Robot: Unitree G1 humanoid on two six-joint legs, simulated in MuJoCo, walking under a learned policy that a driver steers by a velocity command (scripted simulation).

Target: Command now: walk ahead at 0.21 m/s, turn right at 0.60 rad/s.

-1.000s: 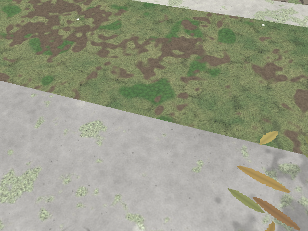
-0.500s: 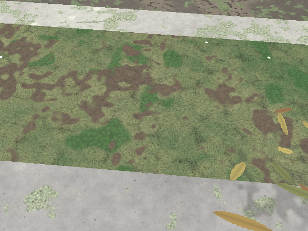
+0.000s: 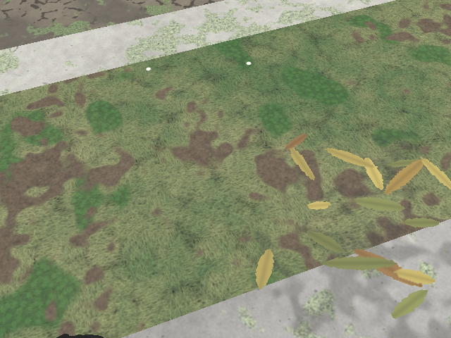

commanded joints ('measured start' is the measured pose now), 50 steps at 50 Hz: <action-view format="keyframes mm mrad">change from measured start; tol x16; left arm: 1 179 143 54 -5 -33 14 33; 50 108 127 10 -29 4 25 75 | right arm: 1 -26 -114 -20 -104 -12 -7 -5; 50 -86 -160 -76 -99 -10 113 49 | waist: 1 74 -12 -196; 20 75 -90 -108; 25 97 189 -104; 39 34 172 -167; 41 92 147 -160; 43 43 -237 -147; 50 35 -143 -85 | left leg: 1 -358 37 -112 113 89 -4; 21 -2 -64 -83 -623 149 57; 25 154 194 -451 -803 833 214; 27 167 281 -563 -871 917 337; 40 92 59 -525 -781 680 191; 44 -229 -166 -201 -261 -89 29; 50 -249 -119 -142 -86 97 -13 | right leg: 1 469 -314 368 -213 787 -189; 6 254 -222 300 -268 733 -147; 23 287 -236 269 -175 318 -23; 27 22 24 82 251 -390 99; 33 -13 -11 89 277 -286 171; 41 322 1 88 -242 -83 130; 44 327 -482 536 -385 80 -93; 50 370 -286 181 -314 336 -57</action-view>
